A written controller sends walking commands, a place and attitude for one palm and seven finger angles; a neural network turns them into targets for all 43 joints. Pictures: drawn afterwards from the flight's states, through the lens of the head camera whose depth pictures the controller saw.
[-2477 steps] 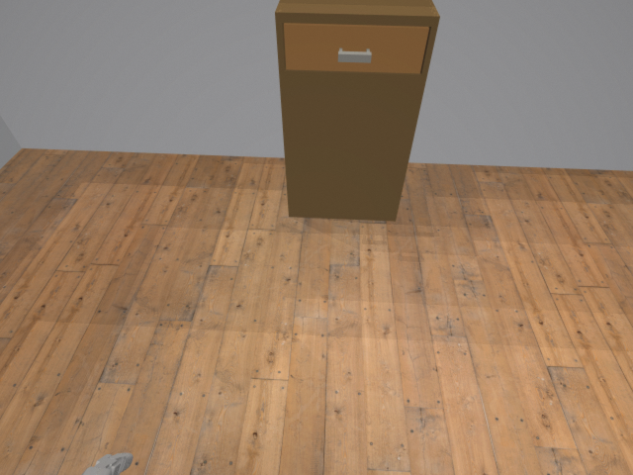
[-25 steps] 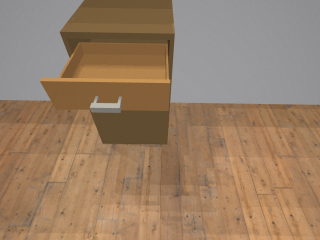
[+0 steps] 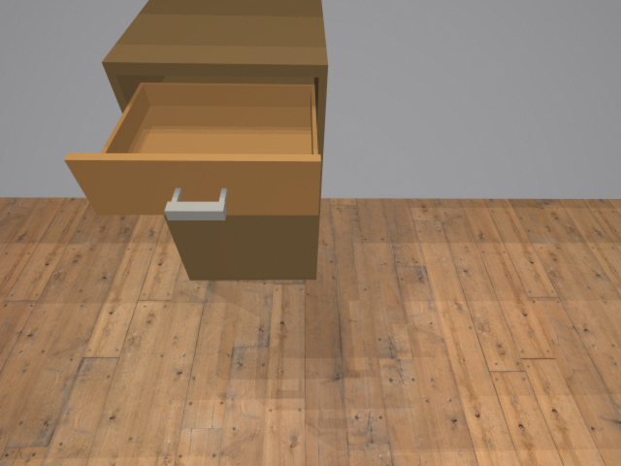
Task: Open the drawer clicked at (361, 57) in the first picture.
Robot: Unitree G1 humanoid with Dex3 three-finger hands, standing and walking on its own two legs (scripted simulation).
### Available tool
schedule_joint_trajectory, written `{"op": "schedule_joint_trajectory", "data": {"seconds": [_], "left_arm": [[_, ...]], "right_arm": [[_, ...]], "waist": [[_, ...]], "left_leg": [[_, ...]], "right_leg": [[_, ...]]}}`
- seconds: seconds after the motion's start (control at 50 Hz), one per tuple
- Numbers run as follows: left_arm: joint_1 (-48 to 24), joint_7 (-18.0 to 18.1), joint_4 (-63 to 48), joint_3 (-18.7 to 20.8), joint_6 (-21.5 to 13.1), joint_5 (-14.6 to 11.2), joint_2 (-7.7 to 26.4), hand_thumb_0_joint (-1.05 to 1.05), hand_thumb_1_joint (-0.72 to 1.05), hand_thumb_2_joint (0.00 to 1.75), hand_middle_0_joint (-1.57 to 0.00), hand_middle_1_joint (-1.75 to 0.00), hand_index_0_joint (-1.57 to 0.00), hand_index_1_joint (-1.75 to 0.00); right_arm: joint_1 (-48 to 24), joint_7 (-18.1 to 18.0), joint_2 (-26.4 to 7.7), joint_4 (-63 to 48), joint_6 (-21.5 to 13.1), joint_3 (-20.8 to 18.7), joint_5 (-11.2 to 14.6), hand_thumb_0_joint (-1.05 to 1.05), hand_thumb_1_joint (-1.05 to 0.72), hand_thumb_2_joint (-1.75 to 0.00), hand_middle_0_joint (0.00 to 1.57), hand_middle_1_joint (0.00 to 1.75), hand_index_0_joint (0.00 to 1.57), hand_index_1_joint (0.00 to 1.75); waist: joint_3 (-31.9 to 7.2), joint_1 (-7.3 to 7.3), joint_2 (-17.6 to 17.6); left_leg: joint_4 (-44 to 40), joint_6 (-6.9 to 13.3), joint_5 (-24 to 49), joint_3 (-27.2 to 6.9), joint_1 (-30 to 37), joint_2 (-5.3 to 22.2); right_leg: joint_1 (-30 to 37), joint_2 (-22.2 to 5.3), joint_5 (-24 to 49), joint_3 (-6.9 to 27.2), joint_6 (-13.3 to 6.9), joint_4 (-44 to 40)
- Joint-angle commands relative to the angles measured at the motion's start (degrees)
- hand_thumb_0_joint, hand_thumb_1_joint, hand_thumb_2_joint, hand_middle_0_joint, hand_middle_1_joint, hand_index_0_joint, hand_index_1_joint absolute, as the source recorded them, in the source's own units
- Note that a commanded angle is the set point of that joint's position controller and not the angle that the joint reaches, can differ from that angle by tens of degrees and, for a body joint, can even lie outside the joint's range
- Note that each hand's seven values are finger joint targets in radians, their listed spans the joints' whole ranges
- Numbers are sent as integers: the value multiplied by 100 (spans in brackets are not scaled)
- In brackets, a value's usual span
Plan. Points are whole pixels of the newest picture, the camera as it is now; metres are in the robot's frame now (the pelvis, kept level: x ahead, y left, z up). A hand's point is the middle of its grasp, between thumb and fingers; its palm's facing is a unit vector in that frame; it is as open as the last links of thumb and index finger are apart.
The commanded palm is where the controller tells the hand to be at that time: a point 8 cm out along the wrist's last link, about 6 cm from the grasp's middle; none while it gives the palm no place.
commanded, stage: look to check the result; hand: left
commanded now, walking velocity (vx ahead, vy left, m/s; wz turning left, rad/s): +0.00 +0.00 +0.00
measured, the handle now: (198, 202) +0.55 +0.24 -0.02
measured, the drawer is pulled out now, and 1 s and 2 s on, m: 0.30 0.30 0.30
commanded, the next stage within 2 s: stand and wait in 0.48 s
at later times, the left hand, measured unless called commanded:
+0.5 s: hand out of the picture +0.05 +0.21 -0.16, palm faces +0.01 -0.96 -0.29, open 7.4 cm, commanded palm none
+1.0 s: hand out of the picture +0.09 +0.22 -0.16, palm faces +0.00 -0.95 -0.32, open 7.4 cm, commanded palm none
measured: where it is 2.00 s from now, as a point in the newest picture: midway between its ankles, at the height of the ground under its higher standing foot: outside the picture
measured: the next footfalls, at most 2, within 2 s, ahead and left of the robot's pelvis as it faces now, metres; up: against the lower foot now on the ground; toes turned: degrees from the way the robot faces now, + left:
none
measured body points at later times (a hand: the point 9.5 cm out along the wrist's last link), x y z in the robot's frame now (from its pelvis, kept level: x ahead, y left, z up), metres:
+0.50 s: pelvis +0.01 -0.01 +0.00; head +0.02 -0.01 +0.45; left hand +0.05 +0.26 -0.14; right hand +0.04 -0.27 -0.15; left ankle -0.01 +0.10 -0.75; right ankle +0.03 -0.11 -0.75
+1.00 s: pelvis +0.02 -0.02 +0.00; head +0.04 -0.02 +0.45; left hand +0.09 +0.27 -0.13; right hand +0.07 -0.30 -0.14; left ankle -0.01 +0.10 -0.75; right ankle +0.03 -0.11 -0.75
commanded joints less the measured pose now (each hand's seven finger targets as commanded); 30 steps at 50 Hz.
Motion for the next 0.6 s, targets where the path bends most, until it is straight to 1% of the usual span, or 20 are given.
{"op": "schedule_joint_trajectory", "data": {"seconds": [0.0,0.06,0.1,0.14,0.16,0.22,0.24,0.26,0.28,0.3,0.32,0.34,0.36,0.42,0.44,0.46,0.48,0.5,0.52,0.58], "left_arm": [[113,53,-209,165,-103,-12,910,0,90,90,-20,-30,-20,-30],[56,58,-216,171,-111,-10,952,0,90,90,-20,-30,-20,-30],[28,52,-214,172,-103,-12,975,0,90,90,-20,-30,-20,-30],[49,50,-230,183,-106,-9,986,0,90,90,-20,-30,-20,-30],[7,48,-212,173,-101,-5,1010,0,90,90,-20,-30,-20,-30],[-57,41,-235,184,-115,-10,1086,0,90,90,-20,-30,-20,-30],[-32,44,-250,199,-126,-5,1091,0,90,90,-20,-30,-20,-30],[-80,46,-248,193,-128,-5,1113,0,90,90,-20,-30,-20,-30],[-116,45,-248,193,-129,-8,1134,0,90,90,-20,-30,-20,-30],[-138,43,-258,196,-136,-10,1149,0,90,90,-20,-30,-20,-30],[-149,40,-259,202,-143,-12,1194,0,90,90,-20,-30,-20,-30],[-127,44,-276,218,-152,-6,1192,0,90,90,-20,-30,-20,-30],[-179,45,-262,206,-153,-5,1228,0,90,90,-20,-30,-20,-30],[-224,40,-270,213,-159,-10,1271,0,90,90,-20,-30,-20,-30],[-207,40,-287,223,-163,-6,1284,0,90,90,-20,-30,-20,-30],[-243,38,-278,212,-160,-8,1293,0,90,90,-20,-30,-20,-30],[-283,35,-281,217,-162,-7,1331,0,90,90,-20,-30,-20,-30],[-302,34,-285,218,-161,-8,1340,0,90,90,-20,-30,-20,-30],[-308,31,-291,224,-169,-10,1358,0,90,90,-20,-30,-20,-30],[-370,28,-299,228,-176,-8,1414,0,90,90,-20,-30,-20,-30]], "right_arm": [[177,-46,-766,-190,-102,-132,-7,0,-90,-90,20,30,20,30],[159,-47,-806,-197,-103,-143,-4,0,-90,-90,20,30,20,30],[104,-42,-840,-186,-93,-146,-5,0,-90,-90,20,30,20,30],[63,-38,-854,-219,-79,-160,0,0,-90,-90,20,30,20,30],[53,-33,-874,-195,-77,-153,-10,0,-90,-90,20,30,20,30],[11,-24,-963,-203,-83,-166,-14,0,-90,-90,20,30,20,30],[-26,-23,-966,-222,-84,-170,-2,0,-90,-90,20,30,20,30],[-36,-21,-980,-221,-93,-174,-12,0,-90,-90,20,30,20,30],[-59,-18,-1010,-222,-96,-175,-9,0,-90,-90,20,30,20,30],[-92,-22,-1054,-241,-100,-180,-8,0,-90,-90,20,30,20,30],[-116,-17,-1061,-239,-106,-178,-5,0,-90,-90,20,30,20,30],[-159,-18,-1066,-249,-100,-182,1,0,-90,-90,20,30,20,30],[-155,-14,-1079,-247,-99,-181,-7,0,-90,-90,20,30,20,30],[-228,-10,-1152,-252,-101,-182,-8,0,-90,-90,20,30,20,30],[-254,-10,-1169,-262,-94,-182,4,0,-90,-90,20,30,20,30],[-305,-5,-1185,-253,-93,-184,-13,0,-90,-90,20,30,20,30],[-302,-3,-1207,-255,-98,-181,-15,0,-90,-90,20,30,20,30],[-333,-2,-1225,-260,-101,-183,-15,0,-90,-90,20,30,20,30],[-355,0,-1252,-269,-103,-185,-15,0,-90,-90,20,30,20,30],[-408,2,-1312,-276,-109,-182,-18,0,-90,-90,20,30,20,30]], "waist": [[-102,10,114],[-132,-2,118],[-9,6,159],[54,21,58],[73,1,117],[-49,-5,32],[-92,13,38],[-181,-14,53],[-211,-10,-3],[-211,-10,74],[-251,-5,-9],[-208,9,21],[-214,-19,28],[-206,-10,-52],[-212,6,-36],[-188,-9,68],[-231,-13,31],[-203,-3,101],[-281,-6,21],[-326,-9,82]], "left_leg": [[-521,3,541,-595,-393,768],[-515,5,644,-611,-341,785],[-560,-6,489,-620,-416,777],[-565,11,351,-618,-400,770],[-580,6,323,-621,-412,770],[-585,7,334,-637,-375,768],[-560,18,397,-607,-298,782],[-543,11,531,-634,-255,783],[-552,8,583,-634,-242,795],[-551,1,603,-631,-237,794],[-550,3,649,-632,-212,795],[-532,9,688,-598,-168,793],[-533,-3,734,-613,-173,797],[-567,-12,768,-614,-171,798],[-558,-6,699,-597,-154,808],[-554,-11,695,-617,-153,793],[-572,-13,747,-617,-153,809],[-585,-19,756,-618,-165,801],[-585,-23,745,-621,-127,808],[-584,-28,869,-625,-84,818]], "right_leg": [[282,-592,351,536,-148,-344],[314,-605,443,517,-153,-348],[265,-594,296,542,-148,-389],[180,-573,134,539,-152,-444],[168,-595,96,558,-146,-455],[238,-594,113,590,-153,-461],[228,-591,177,580,-157,-473],[288,-610,312,572,-152,-431],[310,-611,380,558,-146,-411],[313,-605,416,592,-151,-422],[341,-624,460,573,-155,-421],[292,-625,510,569,-164,-447],[311,-633,567,574,-157,-430],[354,-643,649,573,-155,-436],[342,-628,555,560,-156,-474],[321,-649,527,596,-156,-487],[370,-645,597,588,-159,-463],[379,-657,613,592,-161,-470],[408,-651,602,591,-162,-481],[447,-662,733,591,-163,-472]]}}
